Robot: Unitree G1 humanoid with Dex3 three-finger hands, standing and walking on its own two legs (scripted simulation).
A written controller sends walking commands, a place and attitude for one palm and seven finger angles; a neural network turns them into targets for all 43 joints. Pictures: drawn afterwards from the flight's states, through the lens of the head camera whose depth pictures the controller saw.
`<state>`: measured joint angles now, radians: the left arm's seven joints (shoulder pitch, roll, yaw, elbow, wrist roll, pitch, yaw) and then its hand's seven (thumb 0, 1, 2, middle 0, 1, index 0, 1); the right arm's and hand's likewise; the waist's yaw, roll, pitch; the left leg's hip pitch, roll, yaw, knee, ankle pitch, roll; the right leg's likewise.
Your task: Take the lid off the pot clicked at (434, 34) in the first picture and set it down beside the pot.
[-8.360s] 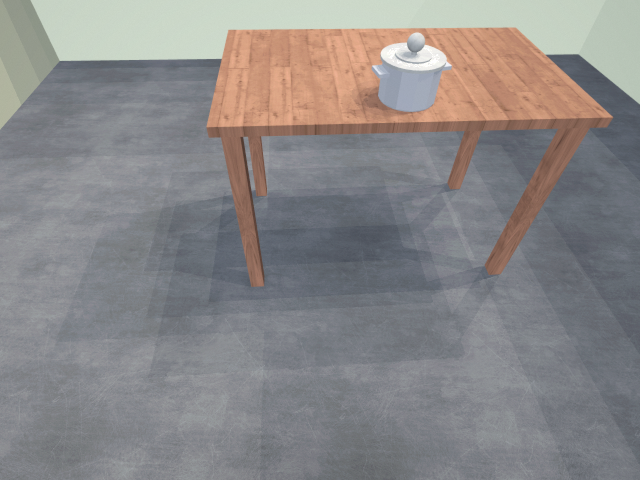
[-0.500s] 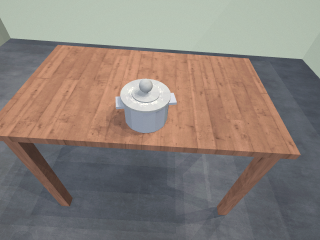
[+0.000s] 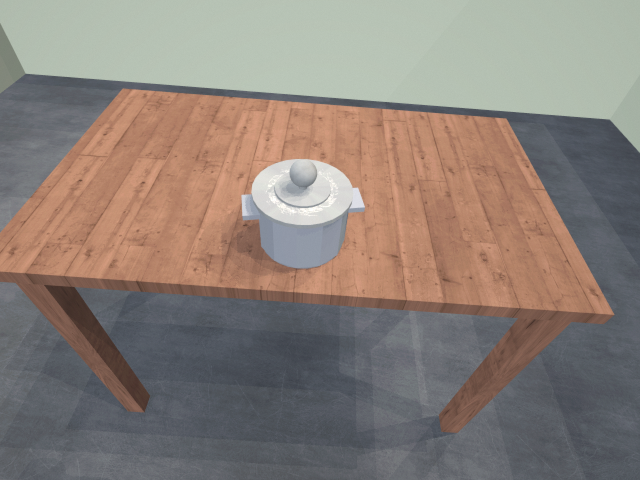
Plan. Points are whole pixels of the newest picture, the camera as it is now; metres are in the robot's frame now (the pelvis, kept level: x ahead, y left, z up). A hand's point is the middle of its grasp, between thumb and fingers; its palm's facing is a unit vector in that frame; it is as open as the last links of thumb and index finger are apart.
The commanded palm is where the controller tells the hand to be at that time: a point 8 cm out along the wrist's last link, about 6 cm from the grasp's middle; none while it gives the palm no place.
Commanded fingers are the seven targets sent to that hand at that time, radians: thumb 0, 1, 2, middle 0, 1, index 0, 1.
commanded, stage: look again from close up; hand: left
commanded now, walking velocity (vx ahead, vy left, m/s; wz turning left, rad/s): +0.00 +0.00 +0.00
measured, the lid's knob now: (303, 173) +0.54 +0.07 +0.10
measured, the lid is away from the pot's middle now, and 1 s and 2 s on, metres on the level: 0.00 0.00 0.00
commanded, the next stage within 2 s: shuffle to correct the standing spot in 0.06 s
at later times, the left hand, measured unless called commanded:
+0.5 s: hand out of the picture -0.01 +0.14 -0.18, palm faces +0.03 -0.99 -0.17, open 7.4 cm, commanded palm none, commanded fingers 0.00 0.90 0.90 -0.20 -0.30 -0.20 -0.30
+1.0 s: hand out of the picture +0.08 +0.17 -0.17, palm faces +0.05 -0.98 -0.21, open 7.3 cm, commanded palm none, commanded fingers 0.00 0.90 0.90 -0.20 -0.30 -0.20 -0.30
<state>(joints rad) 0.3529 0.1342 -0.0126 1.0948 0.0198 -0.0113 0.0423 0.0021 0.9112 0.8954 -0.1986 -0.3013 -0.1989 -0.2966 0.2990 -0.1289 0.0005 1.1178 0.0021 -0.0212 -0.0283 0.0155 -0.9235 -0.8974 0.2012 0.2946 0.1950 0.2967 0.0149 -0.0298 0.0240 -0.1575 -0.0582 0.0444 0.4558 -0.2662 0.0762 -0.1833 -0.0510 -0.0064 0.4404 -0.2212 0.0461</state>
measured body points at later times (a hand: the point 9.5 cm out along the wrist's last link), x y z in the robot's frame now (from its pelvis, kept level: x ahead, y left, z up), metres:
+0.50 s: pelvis +0.04 -0.02 -0.01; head +0.04 -0.01 +0.44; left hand -0.01 +0.20 -0.17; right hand +0.00 -0.23 -0.16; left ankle -0.01 +0.07 -0.74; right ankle +0.01 -0.15 -0.74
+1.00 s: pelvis +0.07 -0.02 +0.01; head +0.10 +0.00 +0.46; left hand +0.08 +0.22 -0.16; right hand +0.10 -0.25 -0.14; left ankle -0.01 +0.06 -0.73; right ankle +0.02 -0.15 -0.72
